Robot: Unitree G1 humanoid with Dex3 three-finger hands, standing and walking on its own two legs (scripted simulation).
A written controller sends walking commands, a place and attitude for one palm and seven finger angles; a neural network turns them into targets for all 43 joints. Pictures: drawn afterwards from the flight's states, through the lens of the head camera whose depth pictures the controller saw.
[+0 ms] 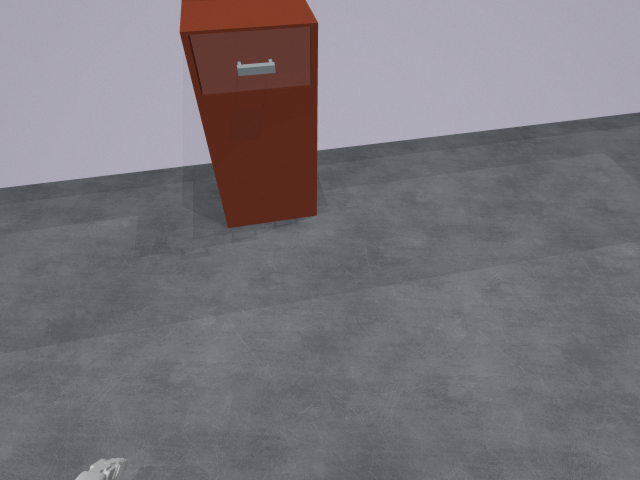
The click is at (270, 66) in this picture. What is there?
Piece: drawer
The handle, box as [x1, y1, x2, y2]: [237, 59, 275, 75]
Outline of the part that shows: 274,64 271,61 271,59 268,59 269,61 266,63 241,65 240,61 238,61 238,75 275,72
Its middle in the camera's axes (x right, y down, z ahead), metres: -0.20 -0.52 +1.16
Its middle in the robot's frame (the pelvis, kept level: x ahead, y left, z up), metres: +1.21 +0.26 -0.06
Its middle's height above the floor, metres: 0.71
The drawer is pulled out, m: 0.00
